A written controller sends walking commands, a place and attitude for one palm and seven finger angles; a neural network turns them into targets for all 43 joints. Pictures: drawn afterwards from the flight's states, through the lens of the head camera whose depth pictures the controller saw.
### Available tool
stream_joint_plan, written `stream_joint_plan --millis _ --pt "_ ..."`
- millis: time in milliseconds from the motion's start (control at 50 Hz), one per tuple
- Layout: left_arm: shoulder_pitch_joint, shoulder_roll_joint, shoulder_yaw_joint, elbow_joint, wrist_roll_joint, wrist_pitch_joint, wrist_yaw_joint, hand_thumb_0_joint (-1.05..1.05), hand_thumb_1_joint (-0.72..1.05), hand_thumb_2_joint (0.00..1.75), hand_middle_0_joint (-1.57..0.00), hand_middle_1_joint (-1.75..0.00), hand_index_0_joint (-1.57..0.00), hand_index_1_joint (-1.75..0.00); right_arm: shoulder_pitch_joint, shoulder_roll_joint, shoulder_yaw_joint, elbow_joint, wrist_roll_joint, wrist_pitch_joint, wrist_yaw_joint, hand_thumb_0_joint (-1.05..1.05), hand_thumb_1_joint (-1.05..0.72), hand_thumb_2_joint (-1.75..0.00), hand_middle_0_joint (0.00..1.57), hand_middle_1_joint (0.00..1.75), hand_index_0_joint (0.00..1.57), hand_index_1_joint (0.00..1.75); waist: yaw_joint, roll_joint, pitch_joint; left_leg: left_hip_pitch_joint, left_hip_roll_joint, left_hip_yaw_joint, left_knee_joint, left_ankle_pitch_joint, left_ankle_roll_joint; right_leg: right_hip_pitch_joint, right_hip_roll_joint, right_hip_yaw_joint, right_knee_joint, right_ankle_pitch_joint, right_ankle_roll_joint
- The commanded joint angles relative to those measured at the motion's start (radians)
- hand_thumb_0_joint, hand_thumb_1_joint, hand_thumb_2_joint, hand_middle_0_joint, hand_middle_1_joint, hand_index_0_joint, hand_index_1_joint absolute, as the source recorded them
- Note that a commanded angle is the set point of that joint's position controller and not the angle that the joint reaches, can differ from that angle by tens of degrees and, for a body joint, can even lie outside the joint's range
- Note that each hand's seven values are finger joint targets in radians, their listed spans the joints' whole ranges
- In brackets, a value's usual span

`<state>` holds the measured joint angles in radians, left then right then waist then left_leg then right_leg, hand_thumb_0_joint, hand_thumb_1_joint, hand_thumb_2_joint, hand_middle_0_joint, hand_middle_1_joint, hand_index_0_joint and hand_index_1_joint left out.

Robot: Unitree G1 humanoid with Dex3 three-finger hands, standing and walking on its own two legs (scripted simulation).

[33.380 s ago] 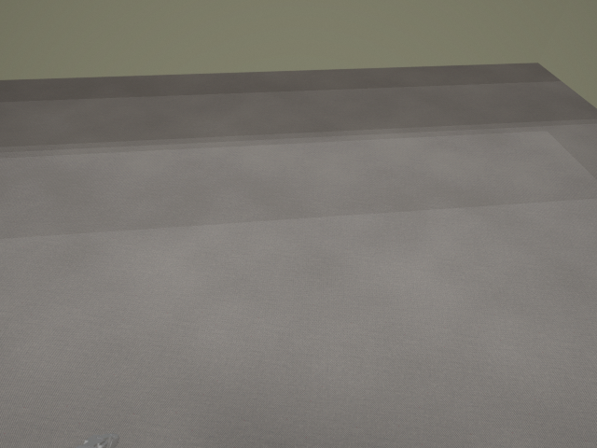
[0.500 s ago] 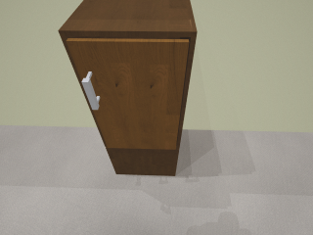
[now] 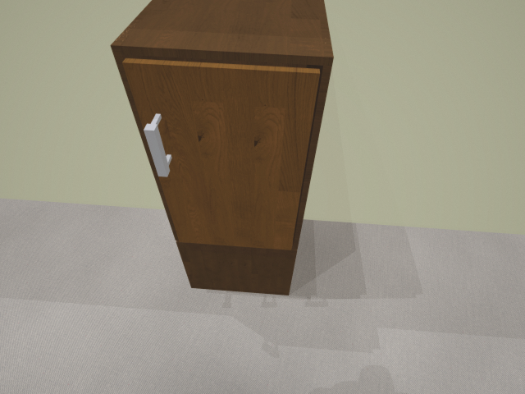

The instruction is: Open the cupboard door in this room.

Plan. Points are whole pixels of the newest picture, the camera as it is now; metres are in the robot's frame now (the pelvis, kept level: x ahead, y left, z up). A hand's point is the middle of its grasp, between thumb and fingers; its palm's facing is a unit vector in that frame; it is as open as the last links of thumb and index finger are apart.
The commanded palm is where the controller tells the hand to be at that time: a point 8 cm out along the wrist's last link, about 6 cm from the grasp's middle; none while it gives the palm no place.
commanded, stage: look again from close up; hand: left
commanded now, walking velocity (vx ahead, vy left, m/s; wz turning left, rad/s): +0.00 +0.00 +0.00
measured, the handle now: (160, 145) +0.58 +0.26 +0.03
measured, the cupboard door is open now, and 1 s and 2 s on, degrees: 0 0 0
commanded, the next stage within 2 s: shuffle to correct the standing spot in 0.46 s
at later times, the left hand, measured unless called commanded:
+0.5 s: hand out of the picture -0.03 +0.22 -0.18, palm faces +0.05 -0.98 -0.19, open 7.3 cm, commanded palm none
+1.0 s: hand out of the picture -0.03 +0.21 -0.19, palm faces +0.06 -0.99 -0.13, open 7.3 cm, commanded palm none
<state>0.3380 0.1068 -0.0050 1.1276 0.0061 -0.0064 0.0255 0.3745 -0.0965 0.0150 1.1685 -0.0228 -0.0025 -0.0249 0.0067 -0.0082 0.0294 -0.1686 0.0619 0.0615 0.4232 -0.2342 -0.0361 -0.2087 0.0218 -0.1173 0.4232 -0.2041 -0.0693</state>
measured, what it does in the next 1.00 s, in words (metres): shifts its weight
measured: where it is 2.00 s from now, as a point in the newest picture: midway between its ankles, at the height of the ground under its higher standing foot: outside the picture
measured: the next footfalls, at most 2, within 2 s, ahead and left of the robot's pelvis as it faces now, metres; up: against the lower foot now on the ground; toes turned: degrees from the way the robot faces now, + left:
none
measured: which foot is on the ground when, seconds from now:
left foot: down 0.00-1.00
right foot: down 0.00-1.00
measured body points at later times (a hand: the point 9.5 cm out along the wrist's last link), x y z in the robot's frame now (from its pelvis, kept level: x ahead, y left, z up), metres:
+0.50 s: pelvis -0.02 +0.05 +0.00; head -0.04 +0.05 +0.45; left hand -0.03 +0.28 -0.16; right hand -0.03 -0.16 -0.16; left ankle -0.01 +0.14 -0.74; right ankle +0.02 -0.07 -0.74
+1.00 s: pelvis +0.02 +0.06 -0.01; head +0.02 +0.07 +0.44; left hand -0.03 +0.27 -0.18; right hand -0.01 -0.15 -0.17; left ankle -0.01 +0.14 -0.74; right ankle +0.02 -0.07 -0.74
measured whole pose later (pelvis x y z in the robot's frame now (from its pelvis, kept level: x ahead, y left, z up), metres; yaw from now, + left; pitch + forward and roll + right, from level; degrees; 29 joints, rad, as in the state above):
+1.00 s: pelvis +0.02 +0.06 -0.01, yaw -1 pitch -1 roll +0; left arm 0.42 0.11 0.03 1.09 0.03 0.00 0.02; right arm 0.39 -0.13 0.00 1.07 -0.03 -0.03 -0.02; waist 0.01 -0.03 0.00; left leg -0.20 -0.04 0.09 0.57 -0.36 0.07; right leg -0.29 -0.06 -0.06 0.65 -0.34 -0.03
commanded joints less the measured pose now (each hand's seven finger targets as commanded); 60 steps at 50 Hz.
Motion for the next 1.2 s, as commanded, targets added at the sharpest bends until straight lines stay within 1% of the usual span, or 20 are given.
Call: stream_joint_plan --millis 0,20,40,80,120,140,300,540,640,820,880,920,940,960,1000,1020,1040,1080,1120,1180 --pt "0.111 0.185 0.025 -0.002 0.012 -0.051 0.046 0.0 0.9 0.9 -0.2 -0.3 -0.2 -0.3 -0.039 -0.083 -0.022 -0.132 0.024 -0.02 -0.001 0.0 -0.9 -0.9 0.2 0.3 0.2 0.3 -0.018 -0.03 0.023 -0.14 0.007 -0.009 0.192 -0.098 0.014 0.075 -0.291 0.248 -0.085 0.71 0.08" --pt "0.102 0.159 0.027 -0.029 0.01 -0.052 0.043 0.0 0.9 0.9 -0.2 -0.3 -0.2 -0.3 0.05 -0.049 -0.023 -0.136 0.02 -0.02 -0.005 0.0 -0.9 -0.9 0.2 0.3 0.2 0.3 -0.039 -0.049 -0.156 -0.096 -0.004 -0.023 0.192 -0.151 0.036 0.162 -0.289 0.236 -0.027 0.639 0.02" --pt "0.058 0.143 0.027 -0.045 0.01 -0.045 0.039 0.0 0.9 0.9 -0.2 -0.3 -0.2 -0.3 0.06 -0.054 -0.027 -0.128 0.019 -0.018 -0.007 0.0 -0.9 -0.9 0.2 0.3 0.2 0.3 -0.042 -0.049 -0.178 -0.063 -0.013 -0.018 0.144 -0.105 0.037 0.149 -0.267 0.196 -0.016 0.514 -0.029" --pt "0.026 0.119 0.025 -0.053 0.007 -0.039 0.027 0.0 0.9 0.9 -0.2 -0.3 -0.2 -0.3 0.061 -0.059 -0.025 -0.113 0.011 -0.012 -0.006 0.0 -0.9 -0.9 0.2 0.3 0.2 0.3 -0.044 -0.052 -0.055 -0.026 -0.005 -0.037 0.084 -0.032 0.043 -0.028 -0.211 0.186 -0.078 0.072 -0.021" --pt "0.011 0.091 0.021 -0.059 0.011 -0.024 0.023 0.0 0.9 0.9 -0.2 -0.3 -0.2 -0.3 0.057 -0.074 -0.024 -0.123 0.003 -0.013 -0.001 0.0 -0.9 -0.9 0.2 0.3 0.2 0.3 -0.034 0.053 0.095 -0.099 0.027 -0.081 0.02 -0.01 0.059 -0.144 -0.148 0.155 -0.075 -0.157 0.001" --pt "0.019 0.094 0.02 -0.06 0.01 -0.019 0.021 0.0 0.9 0.9 -0.2 -0.3 -0.2 -0.3 0.048 -0.081 -0.022 -0.131 0.002 -0.014 -0.001 0.0 -0.9 -0.9 0.2 0.3 0.2 0.3 -0.026 0.089 0.121 -0.159 0.035 -0.105 -0.02 -0.052 0.066 -0.125 -0.129 0.148 -0.055 -0.159 0.011" --pt "0.052 0.085 0.016 -0.072 0.014 -0.009 0.011 0.0 0.9 0.9 -0.2 -0.3 -0.2 -0.3 0.026 -0.133 -0.025 -0.161 0.001 -0.025 -0.004 0.0 -0.9 -0.9 0.2 0.3 0.2 0.3 0.0 0.056 0.11 -0.261 0.058 -0.178 -0.161 -0.219 0.088 -0.001 -0.107 0.1 0.014 -0.047 0.034" --pt "0.067 0.09 0.015 -0.075 0.012 -0.015 0.009 0.0 0.9 0.9 -0.2 -0.3 -0.2 -0.3 0.013 -0.141 -0.023 -0.142 0.005 -0.028 -0.002 0.0 -0.9 -0.9 0.2 0.3 0.2 0.3 -0.003 0.011 0.065 -0.189 0.046 -0.155 -0.153 -0.143 0.087 0.014 -0.128 0.113 -0.012 0.004 0.041" --pt "0.09 0.096 0.025 -0.078 0.024 -0.011 0.002 0.0 0.9 0.9 -0.2 -0.3 -0.2 -0.3 0.016 -0.151 -0.029 -0.138 -0.004 -0.014 0.004 0.0 -0.9 -0.9 0.2 0.3 0.2 0.3 0.0 0.029 0.106 -0.235 0.034 -0.148 -0.135 -0.375 0.101 -0.045 -0.118 0.127 -0.002 -0.265 0.023" --pt "0.133 0.121 0.055 -0.084 0.018 -0.024 0.0 0.0 0.9 0.9 -0.2 -0.3 -0.2 -0.3 0.052 -0.098 -0.027 -0.146 -0.004 -0.029 0.01 0.0 -0.9 -0.9 0.2 0.3 0.2 0.3 -0.004 -0.065 0.116 -0.223 -0.046 -0.049 0.055 -0.245 0.091 -0.091 -0.199 0.265 -0.073 -0.404 -0.046" --pt "0.115 0.109 0.057 -0.088 0.018 -0.024 -0.002 0.0 0.9 0.9 -0.2 -0.3 -0.2 -0.3 0.082 -0.097 -0.026 -0.138 -0.003 -0.038 0.01 0.0 -0.9 -0.9 0.2 0.3 0.2 0.3 -0.018 -0.018 0.123 -0.175 -0.024 -0.078 0.008 -0.224 0.102 -0.127 -0.17 0.206 -0.013 -0.343 -0.039" --pt "0.087 0.072 0.05 -0.103 0.022 -0.023 -0.008 0.0 0.9 0.9 -0.2 -0.3 -0.2 -0.3 0.124 -0.135 -0.034 -0.122 0.0 -0.047 0.003 0.0 -0.9 -0.9 0.2 0.3 0.2 0.3 -0.035 0.125 0.122 -0.087 0.082 -0.223 -0.114 -0.23 0.147 -0.206 -0.085 0.075 0.163 -0.213 -0.001" --pt "0.055 0.044 0.041 -0.116 0.026 -0.027 -0.009 0.0 0.9 0.9 -0.2 -0.3 -0.2 -0.3 0.159 -0.155 -0.038 -0.111 0.0 -0.052 -0.005 0.0 -0.9 -0.9 0.2 0.3 0.2 0.3 -0.047 0.171 0.122 -0.015 0.158 -0.32 -0.161 -0.093 0.189 -0.269 -0.046 0.013 0.274 -0.15 0.019" --pt "0.029 0.029 0.033 -0.127 0.026 -0.033 -0.006 0.0 0.9 0.9 -0.2 -0.3 -0.2 -0.3 0.17 -0.147 -0.035 -0.101 -0.002 -0.055 -0.013 0.0 -0.9 -0.9 0.2 0.3 0.2 0.3 -0.047 0.167 0.119 0.07 0.197 -0.346 -0.146 0.179 0.226 -0.337 -0.045 0.019 0.318 -0.205 0.027" --pt "0.017 0.022 0.029 -0.118 0.015 -0.037 -0.001 0.0 0.9 0.9 -0.2 -0.3 -0.2 -0.3 0.154 -0.12 -0.019 -0.094 0.0 -0.061 -0.025 0.0 -0.9 -0.9 0.2 0.3 0.2 0.3 -0.03 0.109 0.067 0.143 0.204 -0.253 -0.039 0.751 0.243 -0.283 -0.07 0.042 0.246 -0.241 0.038" --pt "0.044 0.019 0.032 -0.104 0.01 -0.038 0.001 0.0 0.9 0.9 -0.2 -0.3 -0.2 -0.3 0.129 -0.125 -0.016 -0.094 0.004 -0.061 -0.031 0.0 -0.9 -0.9 0.2 0.3 0.2 0.3 -0.011 0.088 0.028 0.135 0.173 -0.19 0.021 0.901 0.211 -0.172 -0.074 0.046 0.139 -0.152 0.043" --pt "0.098 0.024 0.036 -0.08 0.005 -0.038 0.005 0.0 0.9 0.9 -0.2 -0.3 -0.2 -0.3 0.094 -0.124 -0.015 -0.099 0.012 -0.061 -0.035 0.0 -0.9 -0.9 0.2 0.3 0.2 0.3 0.014 0.077 -0.017 0.086 0.128 -0.142 0.069 0.897 0.163 -0.028 -0.085 0.066 0.055 0.075 0.045" --pt "0.135 0.079 0.033 -0.053 -0.003 -0.042 0.014 0.0 0.9 0.9 -0.2 -0.3 -0.2 -0.3 0.068 -0.103 -0.017 -0.108 0.022 -0.06 -0.035 0.0 -0.9 -0.9 0.2 0.3 0.2 0.3 0.009 0.02 -0.043 -0.061 0.042 -0.082 0.034 0.515 0.072 0.154 -0.18 0.156 0.078 0.525 0.016" --pt "0.081 0.088 0.032 -0.068 -0.003 -0.03 0.019 0.0 0.9 0.9 -0.2 -0.3 -0.2 -0.3 0.062 -0.086 -0.022 -0.095 0.019 -0.04 -0.036 0.0 -0.9 -0.9 0.2 0.3 0.2 0.3 0.0 -0.029 0.032 -0.087 0.039 -0.088 -0.009 0.405 0.06 0.109 -0.188 0.155 0.109 0.587 0.017" --pt "0.063 0.106 0.04 -0.092 0.0 -0.015 0.028 0.0 0.9 0.9 -0.2 -0.3 -0.2 -0.3 0.063 -0.094 -0.035 -0.092 0.019 -0.028 -0.036 0.0 -0.9 -0.9 0.2 0.3 0.2 0.3 -0.001 -0.024 -0.025 -0.031 0.045 -0.078 0.017 0.504 0.065 0.094 -0.187 0.15 0.146 0.611 0.018"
